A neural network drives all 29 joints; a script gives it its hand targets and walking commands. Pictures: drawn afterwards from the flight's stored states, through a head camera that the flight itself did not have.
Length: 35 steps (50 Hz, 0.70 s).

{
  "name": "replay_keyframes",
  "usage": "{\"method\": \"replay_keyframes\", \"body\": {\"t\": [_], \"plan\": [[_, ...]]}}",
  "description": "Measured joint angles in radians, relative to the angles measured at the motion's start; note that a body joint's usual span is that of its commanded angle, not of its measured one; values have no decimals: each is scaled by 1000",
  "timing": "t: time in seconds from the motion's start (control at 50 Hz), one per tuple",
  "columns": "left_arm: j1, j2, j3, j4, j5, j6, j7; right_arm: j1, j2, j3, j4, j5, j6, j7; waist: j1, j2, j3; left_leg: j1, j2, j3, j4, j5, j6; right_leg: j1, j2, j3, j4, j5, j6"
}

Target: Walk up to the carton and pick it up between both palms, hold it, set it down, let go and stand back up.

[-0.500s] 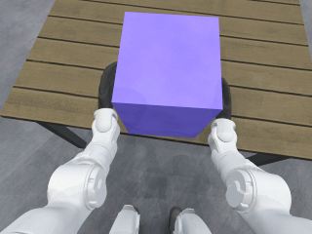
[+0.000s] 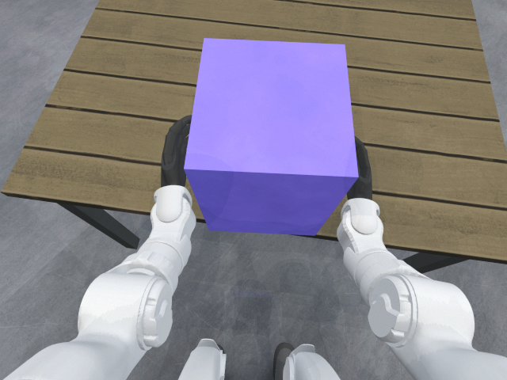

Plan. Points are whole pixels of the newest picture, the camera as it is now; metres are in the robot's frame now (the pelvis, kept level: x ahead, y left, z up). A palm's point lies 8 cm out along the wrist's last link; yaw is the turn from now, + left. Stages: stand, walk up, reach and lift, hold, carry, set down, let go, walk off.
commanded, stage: reach and lift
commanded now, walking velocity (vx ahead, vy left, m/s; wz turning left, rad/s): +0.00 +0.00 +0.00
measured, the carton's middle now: (267, 150) +0.47 +0.01 -0.01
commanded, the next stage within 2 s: none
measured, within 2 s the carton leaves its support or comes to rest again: leaves its support in 0.46 s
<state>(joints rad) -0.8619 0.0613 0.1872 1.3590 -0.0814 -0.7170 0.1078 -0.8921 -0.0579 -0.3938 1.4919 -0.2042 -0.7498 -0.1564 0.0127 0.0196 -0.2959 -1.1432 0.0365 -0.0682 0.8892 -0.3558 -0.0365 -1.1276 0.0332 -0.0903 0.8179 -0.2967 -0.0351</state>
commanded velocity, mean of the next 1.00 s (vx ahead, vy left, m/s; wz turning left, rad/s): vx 0.00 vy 0.00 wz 0.00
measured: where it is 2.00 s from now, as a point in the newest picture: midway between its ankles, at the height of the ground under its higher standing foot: outside the picture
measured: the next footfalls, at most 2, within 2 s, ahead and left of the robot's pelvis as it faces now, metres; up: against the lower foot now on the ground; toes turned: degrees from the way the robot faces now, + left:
none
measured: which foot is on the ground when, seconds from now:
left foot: down 0.00-1.00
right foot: down 0.00-1.00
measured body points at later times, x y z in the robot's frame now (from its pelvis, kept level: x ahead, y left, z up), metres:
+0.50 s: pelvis -0.02 -0.01 +0.00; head +0.06 -0.01 +0.44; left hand +0.38 +0.15 +0.01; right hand +0.39 -0.14 +0.00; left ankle +0.00 +0.14 -0.68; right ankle +0.02 -0.10 -0.68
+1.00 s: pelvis -0.02 -0.01 +0.03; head -0.05 -0.02 +0.48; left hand +0.39 +0.16 +0.17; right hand +0.38 -0.13 +0.14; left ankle +0.00 +0.13 -0.68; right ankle +0.02 -0.10 -0.68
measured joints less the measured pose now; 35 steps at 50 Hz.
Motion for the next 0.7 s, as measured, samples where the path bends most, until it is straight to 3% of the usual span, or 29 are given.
{"method": "replay_keyframes", "body": {"t": [0.18,0.34,0.54,0.7], "plan": [[41,-4,-64,0,-66,26,22,26,-2,87,-23,34,80,-12,0,0,-33,2,2,0,0,8,-3,0,2,0,2,7,0],[91,-6,-155,-14,-145,96,50,89,-1,231,-113,101,225,-40,0,0,-85,4,2,0,0,18,-5,0,1,0,6,13,0],[207,14,-254,-171,-237,260,75,229,14,367,-374,170,478,-59,0,0,-126,40,0,0,1,29,-12,29,-1,0,22,14,0],[220,86,-311,-327,-269,435,92,244,40,381,-573,188,691,-85,0,0,-132,88,-2,0,-3,42,-19,71,-3,0,31,18,0]]}}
